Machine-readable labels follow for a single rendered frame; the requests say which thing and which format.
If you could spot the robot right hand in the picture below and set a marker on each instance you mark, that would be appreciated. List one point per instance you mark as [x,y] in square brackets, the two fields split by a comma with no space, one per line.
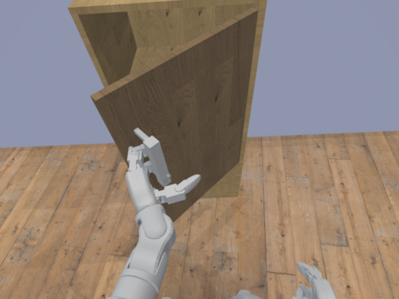
[321,288]

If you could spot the handle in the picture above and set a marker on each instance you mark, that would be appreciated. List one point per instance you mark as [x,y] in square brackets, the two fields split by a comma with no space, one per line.
[155,154]

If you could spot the robot left forearm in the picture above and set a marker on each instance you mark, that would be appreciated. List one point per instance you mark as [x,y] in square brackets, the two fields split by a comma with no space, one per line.
[143,273]

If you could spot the right robot shin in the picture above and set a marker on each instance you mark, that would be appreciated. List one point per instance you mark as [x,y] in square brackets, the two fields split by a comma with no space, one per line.
[243,291]

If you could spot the robot left hand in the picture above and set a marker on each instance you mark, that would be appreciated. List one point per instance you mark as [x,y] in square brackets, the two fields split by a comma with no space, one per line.
[141,190]

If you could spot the cupboard door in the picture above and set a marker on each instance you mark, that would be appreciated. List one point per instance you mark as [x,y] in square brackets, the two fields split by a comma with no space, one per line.
[193,101]

